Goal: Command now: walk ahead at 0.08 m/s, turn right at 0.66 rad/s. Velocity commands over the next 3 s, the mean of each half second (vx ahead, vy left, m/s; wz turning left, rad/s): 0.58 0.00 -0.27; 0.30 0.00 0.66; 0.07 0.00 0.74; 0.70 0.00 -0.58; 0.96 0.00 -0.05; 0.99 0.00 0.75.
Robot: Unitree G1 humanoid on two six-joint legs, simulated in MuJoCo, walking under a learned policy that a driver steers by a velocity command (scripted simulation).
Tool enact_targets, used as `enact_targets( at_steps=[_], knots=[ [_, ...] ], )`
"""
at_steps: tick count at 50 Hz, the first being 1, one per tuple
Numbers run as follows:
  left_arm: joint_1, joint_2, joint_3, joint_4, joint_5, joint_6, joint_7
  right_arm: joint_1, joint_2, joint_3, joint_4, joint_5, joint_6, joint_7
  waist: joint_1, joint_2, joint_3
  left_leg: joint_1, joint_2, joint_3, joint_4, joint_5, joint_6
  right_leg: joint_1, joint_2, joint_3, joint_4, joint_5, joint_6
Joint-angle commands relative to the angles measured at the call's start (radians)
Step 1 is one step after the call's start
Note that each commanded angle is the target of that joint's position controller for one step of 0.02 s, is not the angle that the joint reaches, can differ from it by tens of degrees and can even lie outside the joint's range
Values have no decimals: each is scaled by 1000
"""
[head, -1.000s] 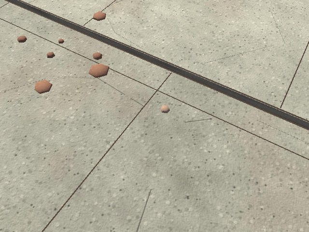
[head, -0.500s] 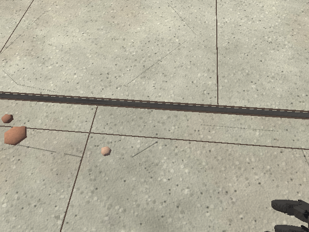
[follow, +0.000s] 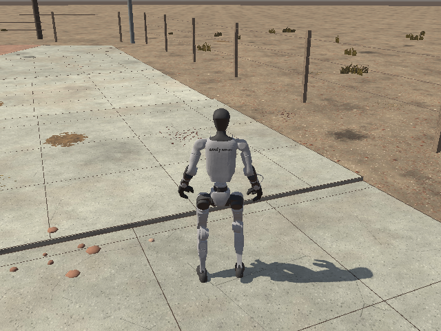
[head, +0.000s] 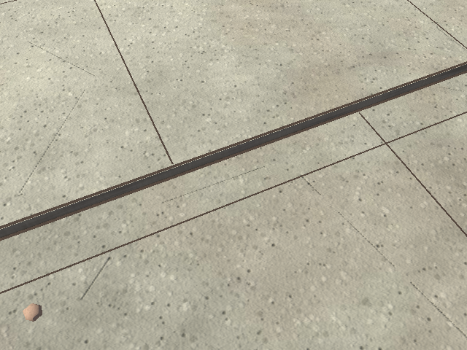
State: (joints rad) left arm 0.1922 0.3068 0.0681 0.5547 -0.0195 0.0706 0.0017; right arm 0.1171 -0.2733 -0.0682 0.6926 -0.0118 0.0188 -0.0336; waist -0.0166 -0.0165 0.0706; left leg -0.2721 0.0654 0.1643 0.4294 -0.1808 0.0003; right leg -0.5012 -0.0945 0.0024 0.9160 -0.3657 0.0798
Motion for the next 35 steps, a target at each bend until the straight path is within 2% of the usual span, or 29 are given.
enact_targets(
  at_steps=[1, 2, 3, 4, 5, 6, 7, 8, 9, 10, 11, 12, 13, 14, 16, 20, 23, 24, 25, 26, 27, 28, 29, 30, 31, 32, 33, 34, 35],
  knots=[
    [9, 76, 25, -68, 2, -14, -7, -1, -207, -62, -45, 29, -19, 16, -4, 177, -194, 127, 249, -169, -118, 66, 204, 117, 48, -63, -169, -21, -49],
    [61, 74, 28, -44, -4, -16, -15, -3, -211, -62, -37, 49, -23, 22, 28, 170, -196, 66, 251, -175, -124, -143, 183, 215, 58, -77, -265, 2, -83],
    [158, 79, 35, 6, -10, -20, -21, -14, -194, -56, -31, 62, -27, 25, 73, 161, -196, -43, 232, -160, -102, -346, 150, 366, 86, -103, -357, 29, -123],
    [286, 94, 46, 75, -17, -27, -19, -13, -135, -39, -25, 49, -33, 31, 117, 79, -194, -195, 175, -93, 25, -489, 98, 551, 108, -95, -404, -30, -155],
    [403, 152, 59, 111, -11, -43, -8, -56, -29, -5, -45, 17, -43, 52, 162, -191, -149, -459, 60, 22, 469, -515, 6, 683, -106, 254, -557, -274, -234],
    [339, 273, 70, 60, 12, -78, -12, -123, -47, -14, -113, 35, -73, 58, 142, -284, -86, -769, -37, -116, 661, -441, -1, 618, -312, 734, -736, -604, -420],
    [274, 217, 58, 43, 24, -112, -12, -213, -132, -33, -134, 67, -98, 60, 156, -187, -12, -809, 18, -217, 724, -311, 33, 546, -319, 740, -824, -625, -423],
    [201, 174, 37, 42, 24, -134, -9, -169, -156, -42, -121, 66, -111, 62, 95, -183, 28, -818, 36, -229, 707, -173, 49, 520, -289, 652, -808, -493, -381],
    [164, 138, 24, 35, 18, -143, -8, -99, -151, -44, -77, 39, -116, 60, 59, -147, 4, -763, 59, -230, 682, -77, 44, 506, -241, 543, -772, -359, -339],
    [135, 119, 15, 35, 14, -144, -6, -59, -153, -46, -55, 20, -118, 60, 37, -145, -2, -708, 63, -224, 637, 7, 27, 479, -191, 447, -772, -271, -307],
    [145, 107, 9, 37, 19, -150, -4, -43, -147, -47, -38, 18, -116, 62, 32, -144, -13, -661, 52, -208, 633, 80, 11, 455, -157, 385, -785, -208, -289],
    [179, 132, 12, 78, 46, -140, -12, 20, -99, -24, 4, -90, -59, 92, 24, -126, -38, -541, 28, -129, 632, 95, -16, 392, -67, 263, -827, -127, -239],
    [202, 123, 12, 95, 44, -140, -18, 19, -92, -26, 2, -78, -33, 104, 24, -128, -13, -517, 20, -113, 622, 108, -31, 365, -48, 228, -836, -85, -240],
    [227, 111, 10, 112, 38, -140, -23, -5, -94, -24, -4, -56, -20, 109, 34, -119, 5, -531, 21, -108, 604, 122, -41, 370, -45, 213, -846, -68, -244],
    [273, 97, 8, 136, 34, -143, -28, -55, -99, -23, -17, -32, -13, 112, 56, -111, 28, -573, 22, -109, 548, 159, -49, 416, -62, 213, -865, -42, -256],
    [314, 111, 13, 175, 37, -158, -17, -169, -93, -11, -54, -29, -28, 116, 90, -96, 66, -586, 22, -105, 380, 205, -28, 517, -103, 192, -896, 25, -270],
    [324, 122, 15, 217, 44, -162, -4, -215, -93, 0, -84, -26, -34, 124, 93, -97, 109, -574, 18, -84, 275, 156, 36, 619, -149, 128, -937, 140, -267],
    [325, 115, 11, 237, 50, -161, -1, -212, -82, 7, -89, -29, -37, 124, 88, -87, 127, -550, 0, -64, 237, 114, 66, 648, -147, 79, -909, 306, -255],
    [312, 111, 7, 252, 55, -160, 2, -184, -64, 15, -87, -31, -41, 118, 69, -83, 117, -464, -35, -32, 194, 65, 100, 646, -135, 10, -844, 566, -232],
    [309, 119, 6, 264, 60, -161, 6, -130, -58, 16, -76, -30, -42, 106, 48, -105, 69, -341, -92, 4, 197, 22, 129, 646, -135, -33, -736, 947, -213],
    [308, 135, 8, 277, 70, -159, 12, -1, -75, 9, -43, -27, -47, 91, -6, -128, -20, -201, -148, 16, 219, -4, 151, 663, -133, -60, -557, 1243, -189],
    [238, 190, 24, 236, 6, -134, 30, 174, -181, -37, -29, 71, -88, 88, -128, -134, -161, 23, -144, -55, 141, 186, 169, 620, -119, -71, -294, 1387, -152],
    [206, 188, 16, 200, 23, -132, 42, 341, -237, -49, 20, 74, -94, 75, -185, -37, -307, 356, -65, -207, 137, 250, 173, 409, -65, -64, -13, 1119, -112],
    [336, 12, -30, 153, 57, -150, 24, 360, -352, -71, 22, 42, -105, 74, -31, 356, -418, 708, 214, -790, 68, 206, 377, -47, 204, 5, 452, 54, -25],
    [271, 74, -31, 159, 45, -189, 13, 331, -263, -52, -1, 29, -105, 68, -80, 270, -510, 751, 248, -996, -66, 263, 397, -151, 219, 175, 622, -172, -36],
    [177, 112, -22, 120, 7, -210, 3, 264, -232, -45, -22, 20, -102, 59, -69, 187, -363, 632, 229, -842, -65, 342, 357, -213, 159, 188, 619, -134, -55],
    [104, 117, -28, 95, 9, -221, 4, 209, -211, -40, -42, 29, -98, 57, -45, 34, -259, 452, 179, -705, -80, 419, 331, -178, 112, 161, 538, -73, -68],
    [52, 117, -21, 76, 23, -221, 6, 161, -198, -36, -58, 33, -97, 57, -10, -34, -157, 295, 138, -621, -101, 523, 328, -177, 92, 132, 481, -44, -60],
    [48, 124, -14, 63, 32, -209, 5, 143, -172, -26, -70, 24, -97, 51, 23, -36, -137, 194, 109, -565, -130, 583, 322, -128, 68, 136, 436, -15, -57]
  ],
)
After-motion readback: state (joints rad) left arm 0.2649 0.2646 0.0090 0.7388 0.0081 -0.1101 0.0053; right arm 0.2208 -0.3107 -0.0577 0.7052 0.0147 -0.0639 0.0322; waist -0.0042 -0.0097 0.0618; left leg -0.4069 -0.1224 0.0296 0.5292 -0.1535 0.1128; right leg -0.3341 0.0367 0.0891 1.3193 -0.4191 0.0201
